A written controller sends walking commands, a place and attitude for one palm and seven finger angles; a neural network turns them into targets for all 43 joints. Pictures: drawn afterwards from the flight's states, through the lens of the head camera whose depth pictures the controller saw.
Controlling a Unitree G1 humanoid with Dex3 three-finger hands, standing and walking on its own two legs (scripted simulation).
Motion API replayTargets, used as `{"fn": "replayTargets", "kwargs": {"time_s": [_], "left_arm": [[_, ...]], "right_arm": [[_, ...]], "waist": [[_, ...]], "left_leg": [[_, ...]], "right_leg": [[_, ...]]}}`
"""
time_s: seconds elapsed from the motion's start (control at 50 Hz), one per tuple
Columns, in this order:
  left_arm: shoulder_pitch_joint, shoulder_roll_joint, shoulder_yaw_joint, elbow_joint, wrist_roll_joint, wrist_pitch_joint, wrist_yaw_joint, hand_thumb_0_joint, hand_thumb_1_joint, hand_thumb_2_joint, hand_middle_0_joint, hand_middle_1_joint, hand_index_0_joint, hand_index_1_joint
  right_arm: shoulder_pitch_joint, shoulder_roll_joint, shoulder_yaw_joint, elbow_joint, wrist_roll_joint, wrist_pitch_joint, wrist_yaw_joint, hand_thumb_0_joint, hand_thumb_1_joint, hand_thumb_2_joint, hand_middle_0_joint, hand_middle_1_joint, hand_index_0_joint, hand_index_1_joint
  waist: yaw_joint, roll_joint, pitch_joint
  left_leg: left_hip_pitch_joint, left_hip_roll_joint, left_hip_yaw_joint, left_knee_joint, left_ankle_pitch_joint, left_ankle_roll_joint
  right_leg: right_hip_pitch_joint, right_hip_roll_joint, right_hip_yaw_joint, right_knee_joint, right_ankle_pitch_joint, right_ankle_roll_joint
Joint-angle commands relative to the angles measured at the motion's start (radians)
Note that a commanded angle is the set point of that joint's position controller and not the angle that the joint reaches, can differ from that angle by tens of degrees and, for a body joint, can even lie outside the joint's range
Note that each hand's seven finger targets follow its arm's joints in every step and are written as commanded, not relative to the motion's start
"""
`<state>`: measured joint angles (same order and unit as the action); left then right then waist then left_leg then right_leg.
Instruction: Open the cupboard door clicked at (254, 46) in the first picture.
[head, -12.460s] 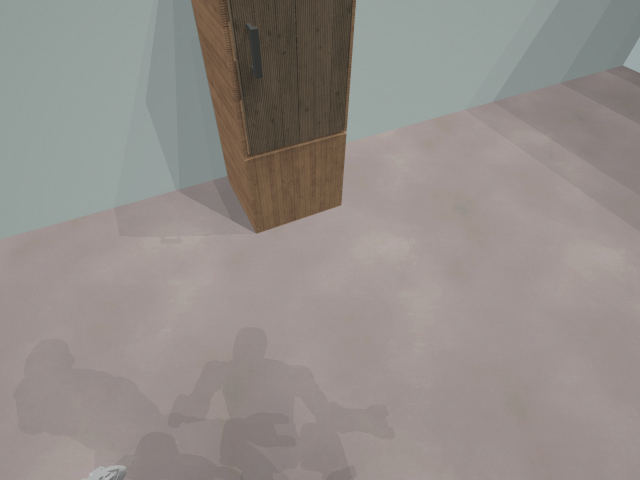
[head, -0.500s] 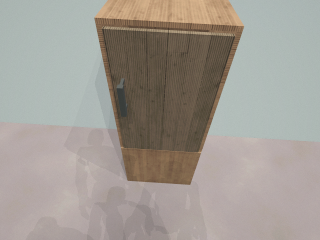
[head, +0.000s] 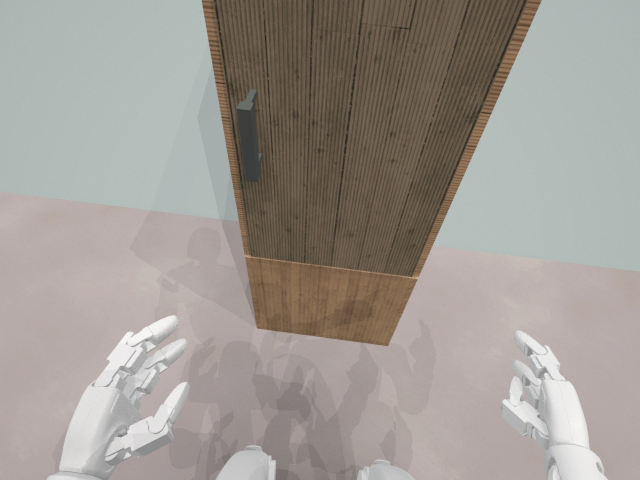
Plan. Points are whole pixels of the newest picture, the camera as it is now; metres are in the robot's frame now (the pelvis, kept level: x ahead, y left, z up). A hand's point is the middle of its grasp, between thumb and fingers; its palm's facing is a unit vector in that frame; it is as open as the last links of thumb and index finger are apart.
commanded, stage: raise the hand with hooked fingers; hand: left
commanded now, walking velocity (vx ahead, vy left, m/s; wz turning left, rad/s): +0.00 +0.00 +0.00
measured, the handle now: (252, 137) +0.58 +0.16 +0.10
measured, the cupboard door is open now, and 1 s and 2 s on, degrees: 0 0 0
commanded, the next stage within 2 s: move the hooked fingers beside the handle in 1.68 s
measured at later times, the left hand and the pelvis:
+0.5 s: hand (120, 355) +0.23 +0.24 +0.06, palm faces -0.03 -1.00 -0.07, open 11.5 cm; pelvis +0.01 +0.02 +0.01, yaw +0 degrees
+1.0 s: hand (88, 299) +0.28 +0.28 +0.09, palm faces -0.02 -1.00 -0.07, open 13.8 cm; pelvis +0.02 +0.02 +0.03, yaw +1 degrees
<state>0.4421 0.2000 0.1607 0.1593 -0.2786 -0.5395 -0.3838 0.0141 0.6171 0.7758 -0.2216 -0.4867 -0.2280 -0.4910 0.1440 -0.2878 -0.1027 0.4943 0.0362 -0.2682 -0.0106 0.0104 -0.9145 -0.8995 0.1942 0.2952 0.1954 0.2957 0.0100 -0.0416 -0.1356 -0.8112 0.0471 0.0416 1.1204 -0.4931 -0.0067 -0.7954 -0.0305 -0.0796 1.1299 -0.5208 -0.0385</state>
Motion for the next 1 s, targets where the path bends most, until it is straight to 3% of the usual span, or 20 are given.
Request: {"fn": "replayTargets", "kwargs": {"time_s": [0.0, 0.02, 0.04, 0.06, 0.1, 0.16, 0.2, 0.22, 0.24, 0.26, 0.32, 0.4, 0.42, 0.58, 0.62, 0.66, 0.72, 0.76, 0.84, 0.98], "left_arm": [[-0.086, 0.17, 0.129, -0.451, -0.052, -0.05, 0.02, 0.0, 0.387, 0.68, -0.237, -0.63, -0.237, -0.63], [-0.143, 0.17, 0.106, -0.494, -0.055, -0.055, 0.016, 0.0, 0.363, 0.67, -0.238, -0.645, -0.238, -0.645], [-0.128, 0.17, 0.101, -0.494, -0.041, -0.054, 0.011, 0.0, 0.34, 0.66, -0.24, -0.66, -0.24, -0.66], [-0.13, 0.146, 0.07, -0.472, -0.037, -0.046, 0.002, 0.0, 0.317, 0.65, -0.242, -0.675, -0.242, -0.675], [-0.144, 0.164, 0.077, -0.432, -0.035, -0.017, -0.02, 0.0, 0.27, 0.63, -0.245, -0.705, -0.245, -0.705], [-0.124, 0.198, 0.122, -0.345, -0.048, 0.074, -0.061, 0.0, 0.2, 0.6, -0.25, -0.75, -0.25, -0.75], [-0.085, 0.212, 0.162, -0.333, -0.066, 0.127, -0.067, 0.0, 0.153, 0.58, -0.253, -0.78, -0.253, -0.78], [-0.07, 0.23, 0.195, -0.309, -0.081, 0.15, -0.071, 0.0, 0.13, 0.57, -0.255, -0.795, -0.255, -0.795], [-0.058, 0.232, 0.208, -0.337, -0.086, 0.159, -0.067, 0.0, 0.107, 0.56, -0.257, -0.81, -0.257, -0.81], [-0.053, 0.234, 0.22, -0.341, -0.092, 0.166, -0.059, 0.0, 0.083, 0.55, -0.258, -0.825, -0.258, -0.825], [-0.072, 0.232, 0.232, -0.321, -0.102, 0.156, -0.027, 0.0, 0.013, 0.52, -0.263, -0.87, -0.263, -0.87], [-0.117, 0.228, 0.209, -0.293, -0.086, 0.114, -0.012, 0.0, -0.08, 0.48, -0.27, -0.93, -0.27, -0.93], [-0.135, 0.239, 0.212, -0.282, -0.087, 0.109, -0.016, 0.0, -0.103, 0.47, -0.272, -0.945, -0.272, -0.945], [-0.232, 0.308, 0.243, -0.278, -0.093, 0.1, -0.031, 0.0, -0.29, 0.39, -0.285, -1.065, -0.285, -1.065], [-0.249, 0.338, 0.269, -0.258, -0.093, 0.109, -0.027, 0.0, -0.337, 0.37, -0.288, -1.095, -0.288, -1.095], [-0.273, 0.327, 0.26, -0.239, -0.097, 0.117, -0.032, 0.0, -0.383, 0.35, -0.292, -1.125, -0.292, -1.125], [-0.303, 0.358, 0.283, -0.191, -0.099, 0.137, -0.045, 0.0, -0.453, 0.32, -0.297, -1.17, -0.297, -1.17], [-0.34, 0.358, 0.28, -0.155, -0.102, 0.153, -0.063, 0.0, -0.5, 0.3, -0.3, -1.2, -0.3, -1.2], [-0.44, 0.389, 0.288, -0.126, -0.108, 0.172, -0.1, 0.0, -0.5, 0.3, -0.3, -1.2, -0.3, -1.2], [-0.542, 0.449, 0.341, -0.024, -0.121, 0.2, -0.148, 0.0, -0.5, 0.3, -0.3, -1.2, -0.3, -1.2]], "right_arm": [[0.019, -0.067, 0.001, -0.147, -0.004, -0.006, -0.023, 0.0, -0.9, -0.9, 0.2, 0.3, 0.2, 0.3], [0.037, -0.069, 0.009, -0.134, -0.014, -0.006, -0.031, 0.0, -0.9, -0.9, 0.2, 0.3, 0.2, 0.3], [0.043, -0.07, 0.008, -0.119, -0.014, -0.008, -0.035, 0.0, -0.9, -0.9, 0.2, 0.3, 0.2, 0.3], [0.047, -0.07, 0.015, -0.109, -0.013, -0.011, -0.037, 0.0, -0.9, -0.9, 0.2, 0.3, 0.2, 0.3], [0.047, -0.079, 0.02, -0.089, -0.008, -0.018, -0.042, 0.0, -0.9, -0.9, 0.2, 0.3, 0.2, 0.3], [0.03, -0.087, 0.029, -0.086, 0.001, -0.015, -0.046, 0.0, -0.9, -0.9, 0.2, 0.3, 0.2, 0.3], [0.018, -0.085, 0.031, -0.1, 0.007, -0.011, -0.049, 0.0, -0.9, -0.9, 0.2, 0.3, 0.2, 0.3], [0.005, -0.081, 0.033, -0.101, 0.006, -0.008, -0.05, 0.0, -0.9, -0.9, 0.2, 0.3, 0.2, 0.3], [0.011, -0.074, 0.034, -0.108, 0.007, -0.007, -0.049, 0.0, -0.9, -0.9, 0.2, 0.3, 0.2, 0.3], [0.01, -0.071, 0.035, -0.11, 0.008, -0.006, -0.05, 0.0, -0.9, -0.9, 0.2, 0.3, 0.2, 0.3], [0.004, -0.065, 0.04, -0.105, 0.002, -0.008, -0.05, 0.0, -0.9, -0.9, 0.2, 0.3, 0.2, 0.3], [0.041, -0.083, 0.042, -0.095, 0.004, -0.018, -0.047, 0.0, -0.9, -0.9, 0.2, 0.3, 0.2, 0.3], [0.039, -0.09, 0.044, -0.098, 0.004, -0.019, -0.048, 0.0, -0.9, -0.9, 0.2, 0.3, 0.2, 0.3], [0.083, -0.115, 0.048, -0.1, 0.013, -0.026, -0.056, 0.0, -0.9, -0.9, 0.2, 0.3, 0.2, 0.3], [0.086, -0.12, 0.051, -0.098, 0.01, -0.024, -0.057, 0.0, -0.9, -0.9, 0.2, 0.3, 0.2, 0.3], [0.09, -0.122, 0.054, -0.097, 0.014, -0.021, -0.056, 0.0, -0.9, -0.9, 0.2, 0.3, 0.2, 0.3], [0.097, -0.129, 0.059, -0.099, 0.012, -0.018, -0.056, 0.0, -0.9, -0.9, 0.2, 0.3, 0.2, 0.3], [0.101, -0.133, 0.062, -0.099, 0.014, -0.012, -0.058, 0.0, -0.9, -0.9, 0.2, 0.3, 0.2, 0.3], [0.105, -0.137, 0.07, -0.097, 0.015, -0.011, -0.063, 0.0, -0.9, -0.9, 0.2, 0.3, 0.2, 0.3], [0.112, -0.142, 0.075, -0.089, 0.014, -0.004, -0.073, 0.0, -0.9, -0.9, 0.2, 0.3, 0.2, 0.3]], "waist": [[-0.009, 0.138, -0.194], [-0.037, 0.103, -0.187], [-0.037, 0.137, -0.201], [-0.057, 0.142, -0.173], [-0.064, 0.14, -0.172], [-0.047, 0.101, -0.199], [-0.019, 0.083, -0.238], [0.002, 0.088, -0.245], [0.009, 0.082, -0.288], [0.011, 0.077, -0.286], [0.014, 0.048, -0.228], [-0.012, 0.054, -0.188], [-0.006, 0.057, -0.176], [-0.013, 0.124, -0.187], [-0.007, 0.135, -0.176], [-0.015, 0.148, -0.163], [-0.011, 0.145, -0.161], [-0.023, 0.119, -0.151], [-0.026, 0.15, -0.16], [-0.02, 0.099, -0.188]], "left_leg": [[0.08, -0.049, -0.033, -0.082, 0.241, 0.036], [0.07, -0.043, -0.049, -0.056, 0.263, 0.041], [0.088, -0.037, -0.055, -0.054, 0.283, 0.041], [0.093, -0.034, -0.059, -0.055, 0.276, 0.042], [0.084, -0.03, -0.067, -0.054, 0.254, 0.042], [0.067, -0.034, -0.074, -0.073, 0.235, 0.039], [0.079, -0.039, -0.073, -0.102, 0.248, 0.038], [0.087, -0.041, -0.077, -0.109, 0.279, 0.036], [0.108, -0.042, -0.072, -0.122, 0.306, 0.037], [0.111, -0.042, -0.071, -0.134, 0.305, 0.035], [0.108, -0.041, -0.08, -0.161, 0.294, 0.032], [0.117, -0.04, -0.079, -0.192, 0.225, 0.031], [0.112, -0.042, -0.081, -0.196, 0.224, 0.03], [0.188, -0.04, -0.078, -0.254, 0.208, 0.031], [0.196, -0.038, -0.081, -0.265, 0.229, 0.03], [0.215, -0.037, -0.079, -0.274, 0.241, 0.028], [0.223, -0.038, -0.079, -0.283, 0.258, 0.028], [0.225, -0.039, -0.075, -0.287, 0.257, 0.028], [0.261, -0.04, -0.074, -0.295, 0.277, 0.028], [0.279, -0.042, -0.07, -0.306, 0.315, 0.03]], "right_leg": [[0.11, 0.028, 0.121, -0.203, 0.219, 0.013], [0.095, 0.039, 0.117, -0.18, 0.266, 0.017], [0.074, 0.042, 0.105, -0.172, 0.296, 0.014], [0.042, 0.047, 0.085, -0.171, 0.289, 0.016], [0.029, 0.051, 0.077, -0.181, 0.253, 0.017], [0.061, 0.049, 0.07, -0.2, 0.216, 0.019], [0.115, 0.044, 0.067, -0.216, 0.216, 0.022], [0.142, 0.047, 0.062, -0.211, 0.248, 0.016], [0.172, 0.042, 0.057, -0.212, 0.282, 0.021], [0.178, 0.04, 0.054, -0.22, 0.281, 0.024], [0.158, 0.049, 0.03, -0.222, 0.255, 0.02], [0.109, 0.046, 0.02, -0.241, 0.168, 0.022], [0.114, 0.048, 0.019, -0.239, 0.162, 0.017], [0.141, 0.045, 0.019, -0.279, 0.154, 0.016], [0.158, 0.049, 0.013, -0.28, 0.175, 0.011], [0.158, 0.049, 0.011, -0.29, 0.196, 0.014], [0.182, 0.052, 0.012, -0.3, 0.219, 0.011], [0.188, 0.051, 0.011, -0.313, 0.231, 0.016], [0.2, 0.054, 0.017, -0.327, 0.258, 0.013], [0.24, 0.054, 0.023, -0.346, 0.305, 0.015]]}}
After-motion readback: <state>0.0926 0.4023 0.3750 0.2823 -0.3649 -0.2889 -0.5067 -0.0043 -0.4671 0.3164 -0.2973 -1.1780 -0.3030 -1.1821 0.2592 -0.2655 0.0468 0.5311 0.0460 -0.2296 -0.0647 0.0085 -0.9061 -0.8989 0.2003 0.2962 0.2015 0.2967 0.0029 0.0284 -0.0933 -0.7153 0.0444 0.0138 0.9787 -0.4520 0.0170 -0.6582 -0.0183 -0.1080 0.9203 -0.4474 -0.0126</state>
